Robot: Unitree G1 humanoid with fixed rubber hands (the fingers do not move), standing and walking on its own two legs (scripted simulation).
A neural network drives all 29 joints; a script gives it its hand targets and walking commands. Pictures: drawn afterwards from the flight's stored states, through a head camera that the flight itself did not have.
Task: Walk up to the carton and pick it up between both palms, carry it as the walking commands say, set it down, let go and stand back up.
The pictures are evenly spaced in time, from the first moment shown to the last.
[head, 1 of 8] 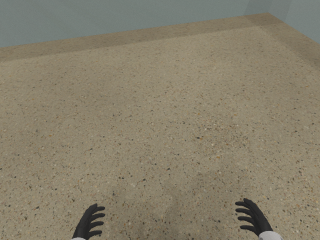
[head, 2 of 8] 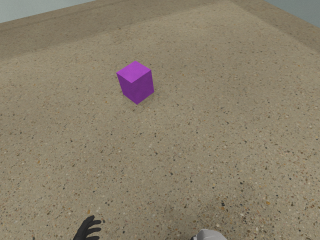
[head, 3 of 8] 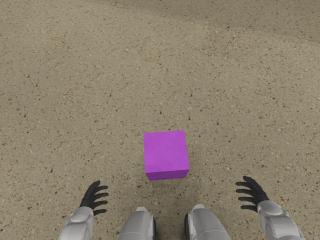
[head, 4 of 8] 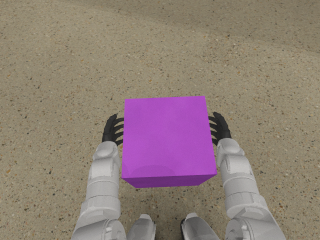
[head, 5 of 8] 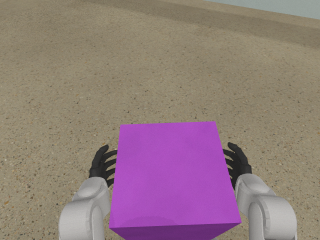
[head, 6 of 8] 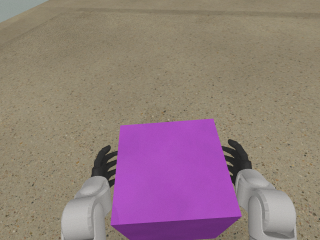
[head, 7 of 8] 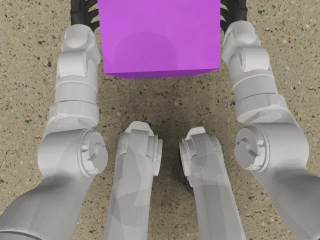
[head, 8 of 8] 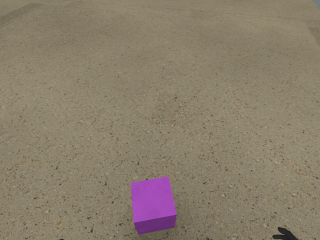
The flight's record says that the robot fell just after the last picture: no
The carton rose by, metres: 0.68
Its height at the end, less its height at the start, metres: +0.00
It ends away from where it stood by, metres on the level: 2.19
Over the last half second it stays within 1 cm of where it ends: yes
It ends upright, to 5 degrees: yes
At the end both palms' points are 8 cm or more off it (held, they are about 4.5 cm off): yes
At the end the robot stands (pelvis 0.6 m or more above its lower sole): yes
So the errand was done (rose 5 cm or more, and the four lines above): yes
